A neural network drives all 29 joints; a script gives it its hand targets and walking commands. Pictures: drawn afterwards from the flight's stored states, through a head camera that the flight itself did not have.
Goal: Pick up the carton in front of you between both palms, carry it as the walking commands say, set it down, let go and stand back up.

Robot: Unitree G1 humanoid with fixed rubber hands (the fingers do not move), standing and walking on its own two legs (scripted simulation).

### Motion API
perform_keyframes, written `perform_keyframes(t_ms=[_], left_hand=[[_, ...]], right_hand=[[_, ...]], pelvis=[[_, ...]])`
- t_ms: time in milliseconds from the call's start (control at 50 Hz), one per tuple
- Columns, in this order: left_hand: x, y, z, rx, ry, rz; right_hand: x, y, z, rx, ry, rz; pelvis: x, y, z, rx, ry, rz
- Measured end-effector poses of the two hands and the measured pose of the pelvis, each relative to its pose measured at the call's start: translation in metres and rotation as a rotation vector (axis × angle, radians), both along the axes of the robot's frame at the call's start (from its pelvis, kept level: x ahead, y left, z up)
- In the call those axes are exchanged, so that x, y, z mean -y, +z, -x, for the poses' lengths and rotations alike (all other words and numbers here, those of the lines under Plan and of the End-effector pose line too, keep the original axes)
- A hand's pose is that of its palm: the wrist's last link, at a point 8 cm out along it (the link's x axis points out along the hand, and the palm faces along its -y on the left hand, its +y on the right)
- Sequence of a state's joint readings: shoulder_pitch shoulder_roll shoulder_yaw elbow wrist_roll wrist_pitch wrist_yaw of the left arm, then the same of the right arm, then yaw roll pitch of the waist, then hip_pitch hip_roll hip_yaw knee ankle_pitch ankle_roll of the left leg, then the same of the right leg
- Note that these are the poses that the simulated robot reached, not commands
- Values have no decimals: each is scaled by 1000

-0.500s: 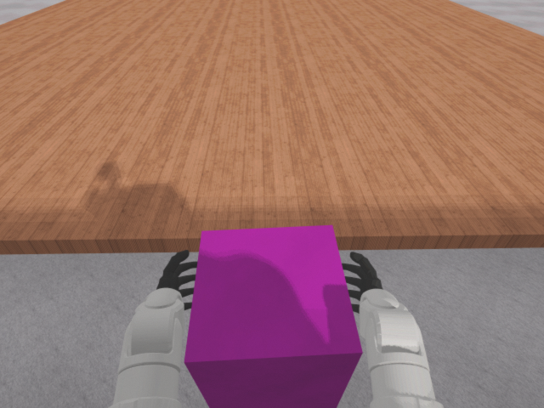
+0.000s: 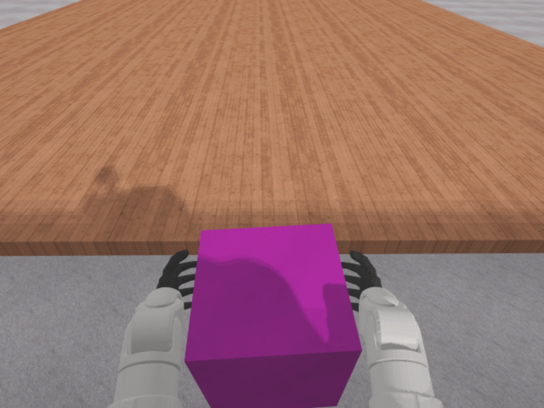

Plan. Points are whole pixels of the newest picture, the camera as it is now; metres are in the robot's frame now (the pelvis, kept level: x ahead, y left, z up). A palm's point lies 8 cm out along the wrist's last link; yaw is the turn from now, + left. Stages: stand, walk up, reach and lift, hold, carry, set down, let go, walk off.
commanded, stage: hold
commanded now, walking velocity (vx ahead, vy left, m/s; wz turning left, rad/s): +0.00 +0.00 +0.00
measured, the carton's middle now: (271, 321) +0.30 +0.00 -0.02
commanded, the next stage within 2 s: carry in 0.18 s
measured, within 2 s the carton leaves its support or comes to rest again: neither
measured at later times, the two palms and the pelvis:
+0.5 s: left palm (203, 259) +0.34 +0.11 +0.08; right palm (394, 271) +0.33 -0.19 +0.07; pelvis +0.06 -0.03 +0.00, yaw +0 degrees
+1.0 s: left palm (228, 163) +0.60 +0.09 +0.09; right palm (369, 177) +0.56 -0.20 +0.09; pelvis +0.31 -0.02 +0.00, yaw -4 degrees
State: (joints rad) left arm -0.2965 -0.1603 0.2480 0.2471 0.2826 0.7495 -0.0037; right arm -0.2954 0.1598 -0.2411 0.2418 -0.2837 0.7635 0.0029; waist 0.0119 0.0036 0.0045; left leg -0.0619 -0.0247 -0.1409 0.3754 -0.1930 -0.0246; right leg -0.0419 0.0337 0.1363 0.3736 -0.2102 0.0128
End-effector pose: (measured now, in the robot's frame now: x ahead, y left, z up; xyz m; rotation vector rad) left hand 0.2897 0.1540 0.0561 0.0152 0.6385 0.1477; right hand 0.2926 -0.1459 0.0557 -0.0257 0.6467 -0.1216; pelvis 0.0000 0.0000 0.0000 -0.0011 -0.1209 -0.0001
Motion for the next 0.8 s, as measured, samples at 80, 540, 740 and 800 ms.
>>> perform_keyframes(t_ms=[80, 540, 740, 800], left_hand=[[-1, 0, -1, -5, 2, -6], [49, 31, -64, -27, -19, 5], [23, 25, -151, -24, 42, 78], [23, 15, -178, -71, 18, 79]], right_hand=[[-1, -2, -1, -5, -3, -12], [48, 22, -53, -26, -53, -44], [23, 22, -146, -24, -60, -60], [23, 17, -168, -68, -77, -45]], pelvis=[[-1, -1, 2, 4, -1, 0], [28, 0, -70, -195, -5, -48], [18, -14, -165, -224, -42, -47], [13, -13, -197, -216, -85, -49]])
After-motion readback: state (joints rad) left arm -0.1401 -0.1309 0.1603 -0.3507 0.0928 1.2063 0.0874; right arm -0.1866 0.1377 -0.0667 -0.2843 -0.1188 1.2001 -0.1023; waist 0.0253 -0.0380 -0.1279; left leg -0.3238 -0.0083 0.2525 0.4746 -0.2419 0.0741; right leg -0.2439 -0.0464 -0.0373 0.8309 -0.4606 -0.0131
